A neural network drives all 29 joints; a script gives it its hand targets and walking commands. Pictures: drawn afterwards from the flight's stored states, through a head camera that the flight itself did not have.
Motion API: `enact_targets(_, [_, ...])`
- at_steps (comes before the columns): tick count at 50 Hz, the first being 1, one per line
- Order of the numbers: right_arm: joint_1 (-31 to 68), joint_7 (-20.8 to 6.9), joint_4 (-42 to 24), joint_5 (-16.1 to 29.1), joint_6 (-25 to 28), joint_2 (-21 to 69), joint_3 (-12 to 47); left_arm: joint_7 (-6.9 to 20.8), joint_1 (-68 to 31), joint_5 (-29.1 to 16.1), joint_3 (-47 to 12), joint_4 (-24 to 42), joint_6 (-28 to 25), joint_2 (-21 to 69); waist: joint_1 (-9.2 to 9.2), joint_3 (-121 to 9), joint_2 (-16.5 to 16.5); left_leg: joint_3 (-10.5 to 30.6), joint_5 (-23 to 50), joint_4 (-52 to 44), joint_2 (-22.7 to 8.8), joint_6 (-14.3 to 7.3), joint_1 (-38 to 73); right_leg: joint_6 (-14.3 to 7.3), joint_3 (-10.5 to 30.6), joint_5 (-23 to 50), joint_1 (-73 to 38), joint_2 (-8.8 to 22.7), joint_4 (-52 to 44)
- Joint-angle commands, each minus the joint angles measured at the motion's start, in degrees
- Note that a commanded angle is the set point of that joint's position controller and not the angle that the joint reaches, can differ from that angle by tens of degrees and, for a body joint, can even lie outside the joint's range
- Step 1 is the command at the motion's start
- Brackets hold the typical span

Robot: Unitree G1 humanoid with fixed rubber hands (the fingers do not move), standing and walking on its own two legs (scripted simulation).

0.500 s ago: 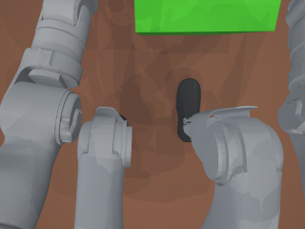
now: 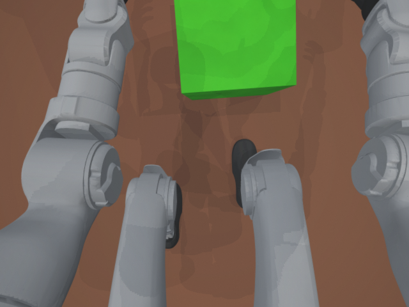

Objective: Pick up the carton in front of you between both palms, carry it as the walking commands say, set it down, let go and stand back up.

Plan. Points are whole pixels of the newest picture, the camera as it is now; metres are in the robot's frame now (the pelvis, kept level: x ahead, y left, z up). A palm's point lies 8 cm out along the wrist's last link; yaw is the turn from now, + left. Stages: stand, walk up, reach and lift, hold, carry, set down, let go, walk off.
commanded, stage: set down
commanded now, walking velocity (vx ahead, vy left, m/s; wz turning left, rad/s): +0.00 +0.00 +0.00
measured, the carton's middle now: (230, 49) +0.53 -0.13 -0.33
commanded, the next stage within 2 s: let go in 0.60 s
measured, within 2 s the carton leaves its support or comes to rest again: neither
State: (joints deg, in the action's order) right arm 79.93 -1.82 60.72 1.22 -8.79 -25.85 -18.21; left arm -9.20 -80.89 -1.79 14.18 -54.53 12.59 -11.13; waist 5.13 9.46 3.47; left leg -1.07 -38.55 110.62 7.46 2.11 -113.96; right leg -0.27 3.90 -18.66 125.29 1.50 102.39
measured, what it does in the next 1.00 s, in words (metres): rises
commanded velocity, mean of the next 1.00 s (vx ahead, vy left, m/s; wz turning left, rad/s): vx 0.00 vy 0.00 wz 0.00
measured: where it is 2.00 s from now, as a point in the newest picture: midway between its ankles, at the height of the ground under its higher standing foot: (207, 206)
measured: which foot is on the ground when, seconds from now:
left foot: down 0.00-1.00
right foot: down 0.00-1.00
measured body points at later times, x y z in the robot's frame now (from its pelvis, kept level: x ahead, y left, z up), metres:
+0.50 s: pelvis +0.03 -0.01 +0.13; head +0.35 -0.08 +0.44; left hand +0.59 +0.06 +0.02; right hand +0.52 -0.34 +0.02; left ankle +0.07 +0.12 -0.42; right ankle +0.16 -0.13 -0.42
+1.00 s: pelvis +0.08 -0.03 +0.25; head +0.32 -0.09 +0.62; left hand +0.49 +0.10 +0.13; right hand +0.42 -0.33 +0.12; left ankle +0.07 +0.12 -0.42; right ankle +0.16 -0.13 -0.42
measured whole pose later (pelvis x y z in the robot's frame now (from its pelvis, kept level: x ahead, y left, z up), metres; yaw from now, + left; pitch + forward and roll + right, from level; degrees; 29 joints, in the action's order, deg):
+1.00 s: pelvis +0.08 -0.03 +0.25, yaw -5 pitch +34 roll +3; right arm 31.4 -6.1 35.7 -4.4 -7.0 -16.0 -14.3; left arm -3.6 -30.7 5.3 11.1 -32.8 8.0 -5.4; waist 2.8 -1.0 1.9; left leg 3.3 -23.9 51.4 2.9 2.3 -61.3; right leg -1.9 1.2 -10.1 71.1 -0.6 47.6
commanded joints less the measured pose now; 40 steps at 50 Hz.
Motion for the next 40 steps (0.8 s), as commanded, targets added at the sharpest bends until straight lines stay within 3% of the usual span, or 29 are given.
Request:
enact_targets(1, [11.27, -0.09, -6.83, -1.72, 1.09, -6.58, -2.07, 0.39, -10.97, 0.21, 0.36, 6.23, -1.54, -4.87, 2.32, -62.22, -6.28, -4.37, 5.22, -17.06, 1.28, 0.71, 2.13, 1.0, -5.14, 9.99, -60.12, -1.95, -5.63])
enact_targets(6, [8.89, -0.2, -12.3, -1.74, 0.41, -7.34, -3.17, 0.38, -9.32, -0.84, -1.58, 11.82, -1.26, -4.86, 3.23, -70.26, -4.82, -4.46, 7.96, -21.59, 1.46, 1.37, 6.34, 0.28, -5.36, 16.1, -68.66, -2.71, -9.59])
enact_targets(13, [5.55, -0.96, -18.53, 0.5, -2.01, -7.06, -1.9, 0.33, -4.96, -0.97, -2.06, 18.75, 0.61, -5.93, 1.77, -77.37, -5.18, -4.57, 11.55, -28.5, 1.48, 1.55, 11.29, 0.28, -4.74, 23.42, -81.82, -3.49, -15.46])
enact_targets(20, [0.95, -2.04, -17.72, -0.41, -2.05, -4.67, -1.92, 1.86, 1.07, -0.08, -0.55, 17.73, 0.08, -4.58, 0.89, -72.55, -6.35, -3.87, 13.2, -36.67, 0.92, 1.81, 12.04, 0.62, -3.06, 25.95, -87.65, -3.47, -22.96])
enact_targets(31, [-3.86, -3.25, -15.28, -4.34, 0.4, -1.88, -4.22, 3.76, 6.55, 2.78, 1.28, 14.86, -2.52, -2.58, 0.52, -66.22, -5.01, -1.97, 17.14, -49.44, -0.46, 1.82, 21.51, 0.57, -2.1, 26.33, -90.48, -2.86, -35.83])
enact_targets(36, [-12.0, -3.95, -17.75, -7.02, 0.42, -1.21, -3.51, 3.72, 15.34, 6.23, 1.48, 16.99, -2.5, -1.15, -0.1, -69.89, -5.06, -1.61, 20.72, -54.89, -0.7, 1.84, 29.2, 0.22, -1.99, 29.02, -98.84, -2.67, -40.8])
enact_targets(40, [-23.15, -4.5, -23.56, -8.32, 0.19, -0.12, -1.56, 3.55, 26.34, 8.02, 0.1, 22.71, -2.5, 0.58, -0.15, -70.66, -6.22, -1.34, 22.92, -59.23, -0.93, 1.72, 34.82, -0.17, -1.44, 31.57, -108.15, -2.53, -44.55])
